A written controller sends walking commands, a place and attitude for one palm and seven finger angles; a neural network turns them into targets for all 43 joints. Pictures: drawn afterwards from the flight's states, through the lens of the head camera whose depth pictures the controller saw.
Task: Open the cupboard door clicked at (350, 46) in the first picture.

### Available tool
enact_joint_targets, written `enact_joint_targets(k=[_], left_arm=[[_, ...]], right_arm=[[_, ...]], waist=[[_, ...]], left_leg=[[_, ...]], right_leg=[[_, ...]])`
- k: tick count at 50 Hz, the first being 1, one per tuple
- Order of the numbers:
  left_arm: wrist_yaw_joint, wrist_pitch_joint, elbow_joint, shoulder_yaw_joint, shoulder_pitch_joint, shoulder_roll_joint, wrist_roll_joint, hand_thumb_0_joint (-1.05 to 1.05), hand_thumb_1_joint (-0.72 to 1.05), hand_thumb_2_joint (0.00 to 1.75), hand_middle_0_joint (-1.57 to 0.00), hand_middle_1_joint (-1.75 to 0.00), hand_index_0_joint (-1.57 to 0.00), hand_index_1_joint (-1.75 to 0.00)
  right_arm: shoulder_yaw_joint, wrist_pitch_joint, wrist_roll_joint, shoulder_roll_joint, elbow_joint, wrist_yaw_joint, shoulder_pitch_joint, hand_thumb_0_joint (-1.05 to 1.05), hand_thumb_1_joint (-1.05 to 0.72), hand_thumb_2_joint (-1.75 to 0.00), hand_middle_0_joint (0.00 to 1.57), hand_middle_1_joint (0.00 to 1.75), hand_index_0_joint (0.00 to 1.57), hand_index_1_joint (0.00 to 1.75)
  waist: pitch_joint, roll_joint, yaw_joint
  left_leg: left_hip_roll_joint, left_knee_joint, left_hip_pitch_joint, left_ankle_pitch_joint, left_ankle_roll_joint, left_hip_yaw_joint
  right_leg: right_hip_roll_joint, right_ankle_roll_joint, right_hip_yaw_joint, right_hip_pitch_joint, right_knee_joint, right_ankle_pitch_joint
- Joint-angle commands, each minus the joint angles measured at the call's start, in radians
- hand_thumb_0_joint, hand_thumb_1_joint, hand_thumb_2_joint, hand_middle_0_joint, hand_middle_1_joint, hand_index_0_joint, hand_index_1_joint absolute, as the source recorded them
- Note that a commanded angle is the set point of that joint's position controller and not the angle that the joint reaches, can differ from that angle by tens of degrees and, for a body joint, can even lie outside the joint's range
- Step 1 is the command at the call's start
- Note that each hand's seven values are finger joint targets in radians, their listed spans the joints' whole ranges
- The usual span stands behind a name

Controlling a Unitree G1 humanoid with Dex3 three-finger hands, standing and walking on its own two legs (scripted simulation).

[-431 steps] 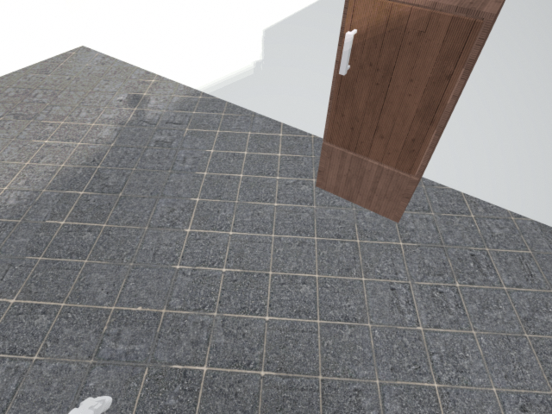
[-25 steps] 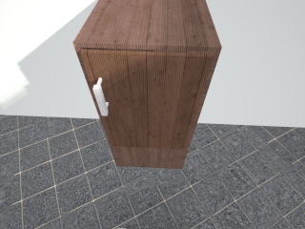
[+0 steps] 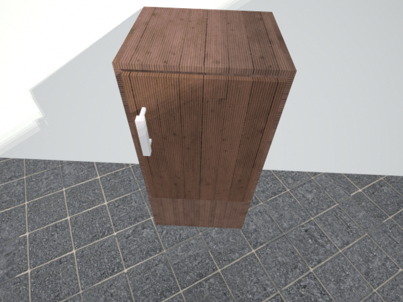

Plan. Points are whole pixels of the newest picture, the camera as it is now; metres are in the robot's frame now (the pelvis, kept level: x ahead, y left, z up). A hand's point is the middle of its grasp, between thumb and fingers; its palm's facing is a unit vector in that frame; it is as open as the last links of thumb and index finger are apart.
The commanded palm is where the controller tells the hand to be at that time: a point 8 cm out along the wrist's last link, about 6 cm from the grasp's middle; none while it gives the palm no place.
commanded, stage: look again from close up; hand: left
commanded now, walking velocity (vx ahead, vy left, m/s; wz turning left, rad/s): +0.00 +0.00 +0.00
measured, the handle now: (145, 132) +0.56 +0.21 -0.03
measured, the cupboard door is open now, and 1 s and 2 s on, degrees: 0 0 0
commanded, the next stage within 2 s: raise the hand with hooked fingers in 0.52 s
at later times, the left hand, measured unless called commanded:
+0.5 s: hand out of the picture +0.05 +0.17 -0.17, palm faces +0.02 -0.97 -0.23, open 7.3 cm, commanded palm none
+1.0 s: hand (122, 275) +0.18 +0.18 -0.06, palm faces +0.06 -1.00 -0.04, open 8.3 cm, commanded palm +0.15 +0.24 -0.06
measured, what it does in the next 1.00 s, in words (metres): lowers itself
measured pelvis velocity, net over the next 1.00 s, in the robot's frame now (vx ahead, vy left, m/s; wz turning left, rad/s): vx -0.01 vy -0.04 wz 0.02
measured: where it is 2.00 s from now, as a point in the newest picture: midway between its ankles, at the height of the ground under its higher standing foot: outside the picture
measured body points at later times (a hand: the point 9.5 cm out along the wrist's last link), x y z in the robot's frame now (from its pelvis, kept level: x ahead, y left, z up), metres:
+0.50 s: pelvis +0.02 -0.01 +0.00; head +0.03 -0.02 +0.45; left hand +0.05 +0.22 -0.15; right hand +0.03 -0.23 -0.17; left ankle -0.01 +0.10 -0.74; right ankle +0.03 -0.12 -0.74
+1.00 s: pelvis -0.01 -0.04 -0.07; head +0.05 -0.02 +0.38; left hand +0.17 +0.23 -0.05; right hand +0.23 -0.30 -0.10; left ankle -0.01 +0.10 -0.74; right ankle +0.03 -0.12 -0.74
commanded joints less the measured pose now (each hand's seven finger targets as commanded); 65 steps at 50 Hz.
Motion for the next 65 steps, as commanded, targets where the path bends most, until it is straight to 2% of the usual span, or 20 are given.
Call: enact_joint_targets(k=[1, 2, 4, 13, 30, 31, 32, 33, 34, 35, 36, 37, 39, 41, 43, 46, 50, 54, 59, 65], left_arm=[[0.004, -0.026, -0.022, 0.008, 0.045, 0.081, -0.003, 0.00, 0.90, 0.90, -0.20, -0.30, -0.20, -0.30], [0.048, -0.039, 0.019, -0.007, 0.118, 0.101, 0.004, 0.00, 0.90, 0.90, -0.20, -0.30, -0.20, -0.30], [0.024, -0.057, -0.041, 0.008, 0.051, 0.158, -0.002, 0.00, 0.90, 0.90, -0.20, -0.30, -0.20, -0.30], [0.010, -0.050, -0.026, -0.005, 0.035, 0.086, -0.007, 0.00, 0.90, 0.90, -0.20, -0.30, -0.20, -0.30], [0.008, -0.047, -0.038, 0.014, -0.018, 0.131, -0.006, 0.00, 0.90, 0.90, -0.20, -0.30, -0.20, -0.30], [0.052, -0.052, 0.008, 0.013, 0.087, 0.138, -0.003, 0.00, 0.90, 0.90, -0.20, -0.30, -0.20, -0.30], [0.036, -0.280, -1.516, 0.209, -0.731, 0.401, -0.182, 0.00, 0.88, 0.89, -0.20, -0.32, -0.20, -0.32], [0.050, -0.224, -1.195, 0.166, -0.169, 0.306, -0.102, 0.00, 0.85, 0.88, -0.20, -0.33, -0.20, -0.33], [0.093, -0.188, -1.111, 0.134, -0.143, 0.230, -0.147, 0.00, 0.83, 0.87, -0.21, -0.34, -0.21, -0.34], [0.077, -0.111, -0.936, 0.019, 0.127, 0.000, -0.171, 0.00, 0.81, 0.86, -0.21, -0.36, -0.21, -0.36], [0.058, -0.149, -1.073, 0.066, -0.071, 0.059, -0.191, 0.00, 0.78, 0.85, -0.21, -0.37, -0.21, -0.37], [0.033, -0.207, -1.057, 0.141, -0.065, 0.122, -0.186, 0.00, 0.76, 0.84, -0.21, -0.39, -0.21, -0.39], [-0.040, -0.313, -0.817, 0.213, 0.196, 0.108, -0.202, 0.00, 0.71, 0.82, -0.21, -0.42, -0.21, -0.42], [-0.151, -0.458, -0.776, 0.234, 0.311, 0.071, -0.246, 0.00, 0.67, 0.80, -0.22, -0.45, -0.22, -0.45], [-0.277, -0.610, -0.803, 0.272, 0.312, 0.102, -0.283, 0.00, 0.62, 0.78, -0.22, -0.48, -0.22, -0.48], [-0.446, -0.731, -0.822, 0.345, 0.223, 0.201, -0.315, 0.00, 0.55, 0.75, -0.22, -0.53, -0.22, -0.53], [-0.504, -0.702, -1.062, 0.391, -0.027, 0.271, -0.401, 0.00, 0.46, 0.71, -0.23, -0.58, -0.23, -0.58], [-0.485, -0.719, -1.303, 0.368, -0.199, 0.289, -0.420, 0.00, 0.36, 0.67, -0.24, -0.64, -0.24, -0.64], [-0.503, -0.585, -1.198, 0.291, -0.187, 0.273, -0.368, 0.00, 0.25, 0.62, -0.25, -0.72, -0.25, -0.72], [-0.482, -0.340, -1.133, 0.403, 0.019, 0.301, -0.391, 0.00, 0.11, 0.56, -0.26, -0.81, -0.26, -0.81]], right_arm=[[-0.014, -0.023, 0.000, -0.086, -0.017, -0.008, 0.056, 0.00, -0.90, -0.90, 0.20, 0.30, 0.20, 0.30], [-0.020, -0.033, 0.008, -0.147, -0.081, 0.002, -0.051, 0.00, -0.90, -0.90, 0.20, 0.30, 0.20, 0.30], [-0.013, -0.025, -0.010, -0.086, -0.090, 0.013, 0.005, 0.00, -0.90, -0.90, 0.20, 0.30, 0.20, 0.30], [-0.011, -0.047, 0.000, -0.117, -0.076, -0.005, 0.058, 0.00, -0.90, -0.90, 0.20, 0.30, 0.20, 0.30], [-0.013, -0.047, -0.002, -0.134, -0.019, -0.010, 0.018, 0.00, -0.90, -0.90, 0.20, 0.30, 0.20, 0.30], [-0.025, -0.043, 0.011, -0.160, -0.072, -0.002, -0.061, 0.00, -0.90, -0.90, 0.20, 0.30, 0.20, 0.30], [-0.059, -0.196, 0.057, -0.310, -0.406, -0.036, -0.074, 0.00, -0.90, -0.90, 0.20, 0.30, 0.20, 0.30], [-0.032, -0.281, 0.030, -0.229, -0.369, -0.069, -0.141, 0.00, -0.90, -0.90, 0.20, 0.30, 0.20, 0.30], [-0.040, -0.303, 0.042, -0.239, -0.306, -0.073, -0.143, 0.00, -0.90, -0.90, 0.20, 0.30, 0.20, 0.30], [-0.041, -0.300, 0.057, -0.185, -0.297, -0.066, -0.114, 0.00, -0.90, -0.90, 0.20, 0.30, 0.20, 0.30], [-0.049, -0.314, 0.050, -0.232, -0.379, -0.054, -0.149, 0.00, -0.90, -0.90, 0.20, 0.30, 0.20, 0.30], [-0.076, -0.323, 0.036, -0.247, -0.401, -0.053, -0.128, 0.00, -0.90, -0.90, 0.20, 0.30, 0.20, 0.30], [-0.094, -0.326, 0.029, -0.237, -0.450, -0.042, -0.147, 0.00, -0.90, -0.90, 0.20, 0.30, 0.20, 0.30], [-0.102, -0.326, 0.023, -0.227, -0.512, -0.016, -0.177, 0.00, -0.90, -0.90, 0.20, 0.30, 0.20, 0.30], [-0.115, -0.331, 0.023, -0.234, -0.566, 0.002, -0.201, 0.00, -0.90, -0.90, 0.20, 0.30, 0.20, 0.30], [-0.117, -0.334, 0.037, -0.247, -0.626, 0.025, -0.205, 0.00, -0.90, -0.90, 0.20, 0.30, 0.20, 0.30], [-0.114, -0.330, 0.042, -0.251, -0.707, 0.001, -0.196, 0.00, -0.90, -0.90, 0.20, 0.30, 0.20, 0.30], [-0.098, -0.333, 0.033, -0.247, -0.671, -0.027, -0.133, 0.00, -0.90, -0.90, 0.20, 0.30, 0.20, 0.30], [-0.079, -0.329, 0.041, -0.265, -0.626, -0.048, -0.131, 0.00, -0.90, -0.90, 0.20, 0.30, 0.20, 0.30], [-0.072, -0.295, 0.060, -0.239, -0.691, -0.041, -0.165, 0.00, -0.90, -0.90, 0.20, 0.30, 0.20, 0.30]], waist=[[0.041, 0.001, -0.008], [0.080, 0.045, 0.019], [0.016, 0.113, -0.023], [0.039, -0.006, -0.024], [0.001, 0.018, -0.015], [0.013, -0.152, 0.020], [-0.468, 0.097, -0.094], [-0.406, 0.265, 0.007], [-0.316, 0.267, -0.016], [-0.184, 0.139, -0.037], [-0.034, 0.082, -0.057], [-0.060, -0.033, -0.066], [0.023, -0.177, -0.004], [-0.034, -0.281, 0.037], [-0.136, -0.246, 0.053], [-0.253, -0.042, 0.048], [-0.393, 0.029, 0.011], [-0.454, 0.083, -0.055], [-0.345, 0.122, -0.081], [-0.470, 0.039, 0.022]], left_leg=[[0.109, -0.139, -0.087, -0.029, 0.009, -0.118], [0.132, 0.031, -0.116, 0.084, -0.020, -0.070], [0.063, 0.005, -0.082, -0.053, -0.017, -0.087], [0.112, -0.088, -0.088, 0.097, 0.016, -0.133], [0.116, -0.101, -0.017, 0.187, 0.005, -0.100], [0.145, 0.108, -0.079, 0.246, -0.022, -0.064], [0.006, -0.010, 0.136, 0.362, 0.001, -0.088], [0.029, -0.021, 0.192, 0.511, 0.002, -0.058], [0.030, -0.007, 0.112, 0.395, -0.036, -0.061], [0.035, -0.010, 0.030, 0.325, -0.028, -0.075], [0.023, 0.017, -0.073, 0.237, -0.025, -0.108], [0.016, 0.058, -0.109, 0.171, -0.018, -0.098], [-0.005, 0.142, -0.278, 0.056, -0.016, -0.084], [-0.022, 0.253, -0.433, -0.008, -0.027, -0.062], [-0.036, 0.364, -0.538, -0.020, -0.036, -0.050], [-0.047, 0.508, -0.632, -0.022, -0.039, -0.038], [-0.037, 0.625, -0.695, -0.065, -0.016, -0.048], [0.004, 0.688, -0.655, -0.008, 0.004, -0.089], [0.016, 0.652, -0.660, -0.044, 0.012, -0.117], [-0.003, 0.533, -0.614, 0.018, 0.000, -0.123]], right_leg=[[-0.066, -0.029, 0.094, 0.024, -0.092, -0.014], [-0.101, -0.032, 0.110, 0.002, -0.055, 0.164], [-0.120, -0.068, 0.160, -0.041, -0.080, -0.126], [-0.061, -0.043, 0.081, 0.032, -0.024, 0.051], [-0.074, -0.046, 0.087, 0.100, -0.040, 0.192], [-0.127, -0.024, 0.136, 0.098, -0.022, 0.593], [-0.022, -0.048, 0.087, 0.163, 0.041, 0.476], [0.022, -0.068, 0.062, 0.136, 0.061, 0.252], [0.024, -0.061, 0.017, 0.070, 0.049, 0.114], [0.026, -0.039, -0.013, -0.005, 0.033, 0.085], [0.018, -0.031, -0.018, -0.072, 0.031, 0.081], [0.022, -0.023, -0.027, -0.119, 0.036, 0.027], [0.025, -0.020, -0.021, -0.208, 0.083, -0.090], [0.025, -0.015, 0.012, -0.254, 0.188, -0.130], [0.011, -0.014, 0.065, -0.245, 0.288, -0.055], [-0.016, -0.026, 0.150, -0.284, 0.401, 0.014], [-0.020, -0.007, 0.240, -0.320, 0.418, -0.122], [0.019, -0.018, 0.190, -0.379, 0.494, -0.059], [0.052, -0.035, 0.108, -0.487, 0.496, -0.143], [0.045, -0.018, 0.042, -0.332, 0.470, -0.088]])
